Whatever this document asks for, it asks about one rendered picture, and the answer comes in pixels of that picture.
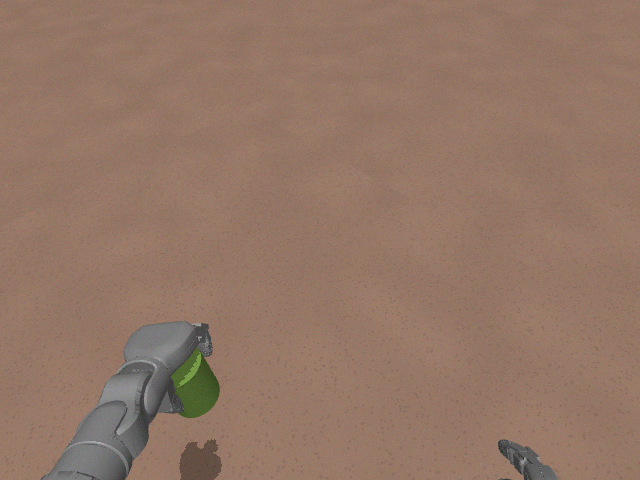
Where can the left robot arm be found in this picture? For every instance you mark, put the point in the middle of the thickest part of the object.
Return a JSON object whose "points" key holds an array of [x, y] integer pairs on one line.
{"points": [[115, 432]]}

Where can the left robot hand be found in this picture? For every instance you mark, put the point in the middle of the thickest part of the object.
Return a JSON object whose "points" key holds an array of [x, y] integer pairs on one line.
{"points": [[172, 343]]}

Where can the right robot hand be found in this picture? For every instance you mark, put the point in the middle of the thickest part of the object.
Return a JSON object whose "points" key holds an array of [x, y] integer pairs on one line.
{"points": [[525, 461]]}

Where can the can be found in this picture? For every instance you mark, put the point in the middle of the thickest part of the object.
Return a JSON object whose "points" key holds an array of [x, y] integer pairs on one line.
{"points": [[196, 385]]}

